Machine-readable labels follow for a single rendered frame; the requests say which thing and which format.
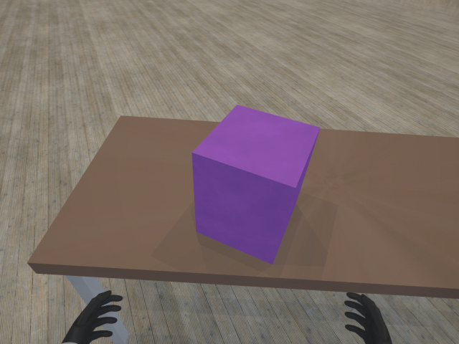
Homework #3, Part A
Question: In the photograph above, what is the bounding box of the left robot hand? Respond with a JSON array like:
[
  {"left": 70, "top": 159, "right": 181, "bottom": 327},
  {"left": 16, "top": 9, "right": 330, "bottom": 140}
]
[{"left": 62, "top": 290, "right": 123, "bottom": 344}]

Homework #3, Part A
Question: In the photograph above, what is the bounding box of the carton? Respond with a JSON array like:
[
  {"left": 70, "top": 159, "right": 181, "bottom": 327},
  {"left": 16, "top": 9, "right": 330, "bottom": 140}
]
[{"left": 192, "top": 105, "right": 320, "bottom": 264}]

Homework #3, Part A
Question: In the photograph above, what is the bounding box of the right robot hand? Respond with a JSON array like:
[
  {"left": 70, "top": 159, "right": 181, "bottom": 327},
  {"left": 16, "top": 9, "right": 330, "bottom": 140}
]
[{"left": 344, "top": 292, "right": 392, "bottom": 344}]

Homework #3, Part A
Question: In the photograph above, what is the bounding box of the table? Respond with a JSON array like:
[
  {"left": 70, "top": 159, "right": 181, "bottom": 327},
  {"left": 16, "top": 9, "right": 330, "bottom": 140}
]
[{"left": 27, "top": 115, "right": 459, "bottom": 344}]

